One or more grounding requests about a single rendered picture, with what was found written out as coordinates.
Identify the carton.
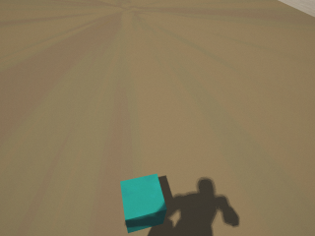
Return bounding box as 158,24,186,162
120,174,167,233

